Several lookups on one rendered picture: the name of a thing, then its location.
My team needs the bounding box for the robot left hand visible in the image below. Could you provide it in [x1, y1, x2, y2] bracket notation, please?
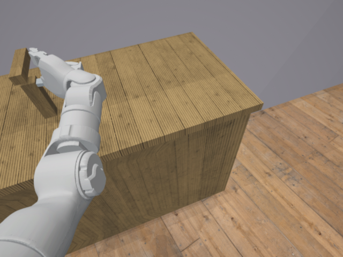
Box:
[28, 48, 84, 99]

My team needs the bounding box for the left robot forearm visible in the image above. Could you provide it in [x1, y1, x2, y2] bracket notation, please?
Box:
[34, 70, 107, 192]

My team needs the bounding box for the robot left upper arm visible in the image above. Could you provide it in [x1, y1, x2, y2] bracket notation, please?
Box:
[0, 150, 106, 257]

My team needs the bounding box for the counter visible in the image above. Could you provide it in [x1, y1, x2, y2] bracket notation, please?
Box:
[0, 32, 264, 255]

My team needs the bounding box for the tap lever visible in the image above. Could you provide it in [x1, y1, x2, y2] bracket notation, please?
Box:
[36, 78, 44, 87]

